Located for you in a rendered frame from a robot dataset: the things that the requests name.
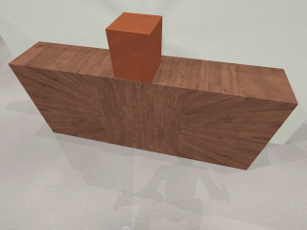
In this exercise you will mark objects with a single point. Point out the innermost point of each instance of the carton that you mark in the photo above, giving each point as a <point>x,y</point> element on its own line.
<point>135,46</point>

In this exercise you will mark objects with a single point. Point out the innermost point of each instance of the pedestal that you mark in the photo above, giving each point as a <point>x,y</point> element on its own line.
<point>215,112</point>

